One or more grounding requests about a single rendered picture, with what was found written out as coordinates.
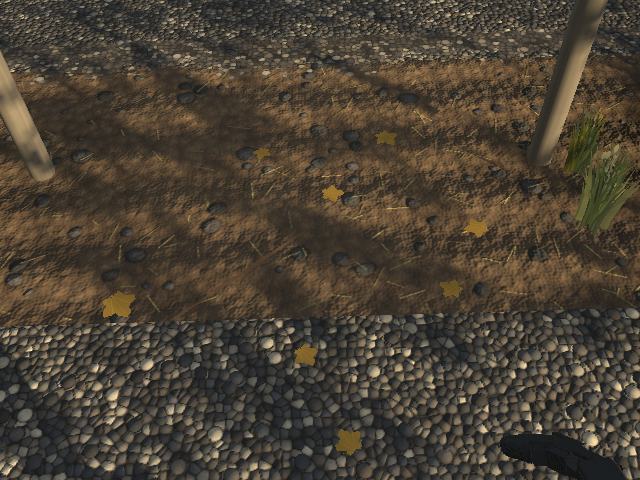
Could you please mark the right robot hand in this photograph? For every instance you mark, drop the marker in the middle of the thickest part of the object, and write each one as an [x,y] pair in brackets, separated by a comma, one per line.
[562,454]

